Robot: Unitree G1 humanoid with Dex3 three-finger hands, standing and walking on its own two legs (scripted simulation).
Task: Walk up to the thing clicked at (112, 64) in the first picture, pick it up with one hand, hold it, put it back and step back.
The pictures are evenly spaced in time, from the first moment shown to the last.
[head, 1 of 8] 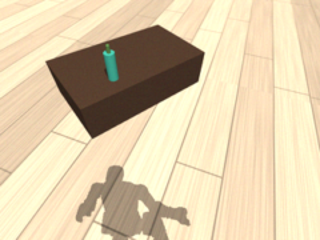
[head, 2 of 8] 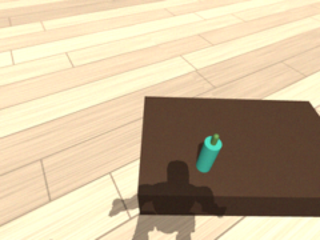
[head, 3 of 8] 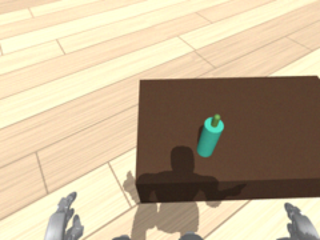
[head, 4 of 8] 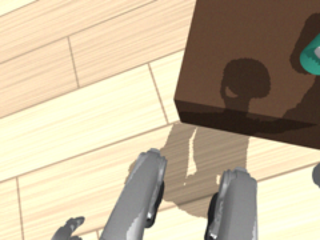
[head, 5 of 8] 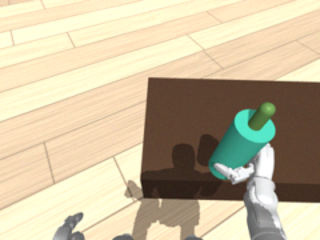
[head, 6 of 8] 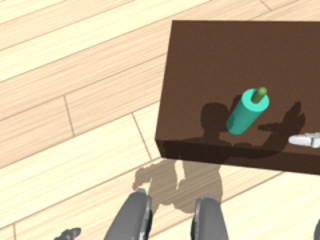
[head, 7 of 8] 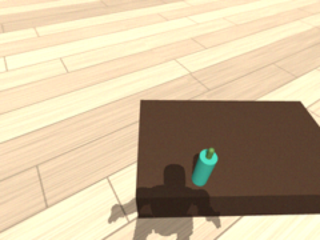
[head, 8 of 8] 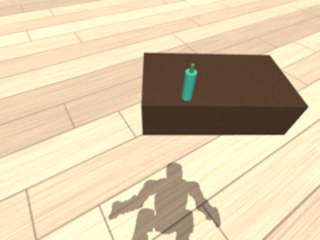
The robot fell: no
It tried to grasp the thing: yes
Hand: right
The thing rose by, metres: 0.36
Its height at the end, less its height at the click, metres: +0.00
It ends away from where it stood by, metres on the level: 0.07
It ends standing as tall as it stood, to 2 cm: yes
